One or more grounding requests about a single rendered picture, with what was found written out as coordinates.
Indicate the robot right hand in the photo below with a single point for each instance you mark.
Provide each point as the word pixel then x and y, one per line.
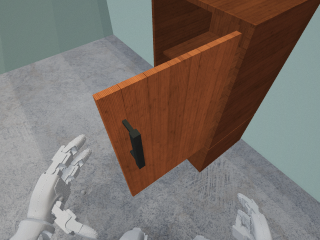
pixel 256 226

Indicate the robot left hand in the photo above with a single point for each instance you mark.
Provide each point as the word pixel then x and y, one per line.
pixel 55 183

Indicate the handle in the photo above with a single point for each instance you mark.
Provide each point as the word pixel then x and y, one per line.
pixel 136 142

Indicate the robot left forearm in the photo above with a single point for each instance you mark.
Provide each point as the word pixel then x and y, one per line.
pixel 34 229

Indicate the left robot thigh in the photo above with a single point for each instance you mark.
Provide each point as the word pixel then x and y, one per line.
pixel 135 235

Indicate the cupboard door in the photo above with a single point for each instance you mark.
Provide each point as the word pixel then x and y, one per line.
pixel 171 105

